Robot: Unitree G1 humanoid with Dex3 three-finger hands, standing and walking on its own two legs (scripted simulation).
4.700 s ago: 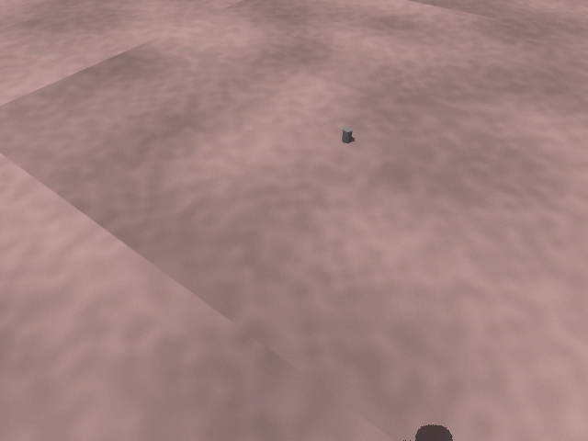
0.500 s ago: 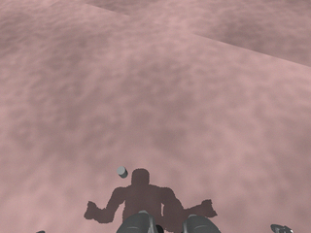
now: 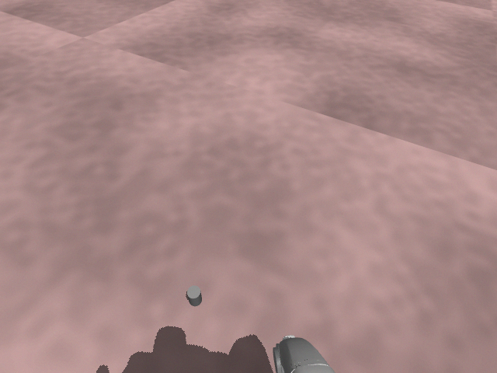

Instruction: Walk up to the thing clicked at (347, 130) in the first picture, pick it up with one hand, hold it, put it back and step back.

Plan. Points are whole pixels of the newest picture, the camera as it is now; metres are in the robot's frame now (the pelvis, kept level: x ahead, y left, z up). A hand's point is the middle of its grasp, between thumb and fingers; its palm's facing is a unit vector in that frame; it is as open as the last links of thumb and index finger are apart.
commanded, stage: walk up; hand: left
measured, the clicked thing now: (194, 296) +0.54 +0.18 -0.71
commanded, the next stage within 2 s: none
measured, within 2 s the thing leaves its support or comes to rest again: neither
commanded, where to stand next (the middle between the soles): +0.14 -0.04 m, yaw -1 degrees
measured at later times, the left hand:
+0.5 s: hand (134, 359) +0.19 +0.21 -0.14, palm faces -0.07 -0.93 -0.37, open 7.4 cm
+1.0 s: hand out of the picture +0.16 +0.22 -0.14, palm faces -0.04 -0.93 -0.36, open 7.4 cm
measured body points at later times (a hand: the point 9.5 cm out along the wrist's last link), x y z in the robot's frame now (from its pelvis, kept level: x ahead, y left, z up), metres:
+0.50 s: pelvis +0.08 -0.04 -0.01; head +0.11 -0.05 +0.44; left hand +0.19 +0.26 -0.12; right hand +0.14 -0.37 -0.13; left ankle +0.15 +0.08 -0.72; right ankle +0.09 -0.17 -0.72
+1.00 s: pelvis +0.07 -0.04 +0.01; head +0.09 -0.04 +0.46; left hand +0.17 +0.27 -0.11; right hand +0.16 -0.35 -0.11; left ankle +0.15 +0.08 -0.72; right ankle +0.08 -0.17 -0.72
